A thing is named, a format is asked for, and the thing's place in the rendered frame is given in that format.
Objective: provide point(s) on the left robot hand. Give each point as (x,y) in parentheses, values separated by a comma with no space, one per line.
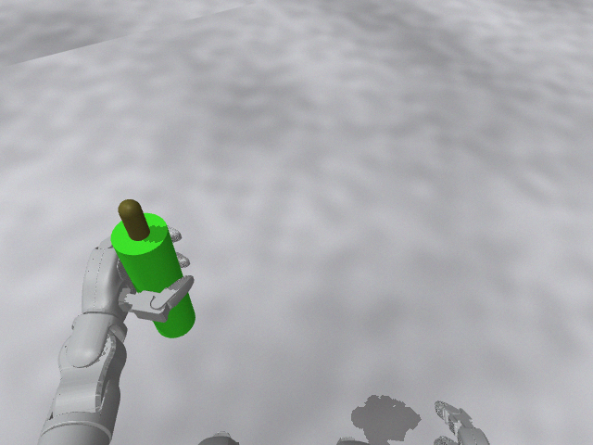
(108,288)

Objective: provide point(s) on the bottle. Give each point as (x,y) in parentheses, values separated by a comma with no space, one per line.
(143,244)

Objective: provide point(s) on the left robot arm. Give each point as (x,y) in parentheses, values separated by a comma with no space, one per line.
(85,407)

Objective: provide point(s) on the right robot hand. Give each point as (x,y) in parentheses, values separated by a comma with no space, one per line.
(460,424)

